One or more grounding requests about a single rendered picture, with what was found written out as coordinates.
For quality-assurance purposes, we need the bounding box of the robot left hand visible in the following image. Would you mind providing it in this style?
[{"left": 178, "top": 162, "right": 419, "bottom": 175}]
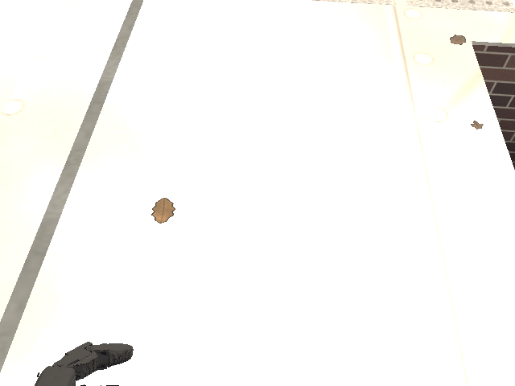
[{"left": 35, "top": 342, "right": 134, "bottom": 386}]

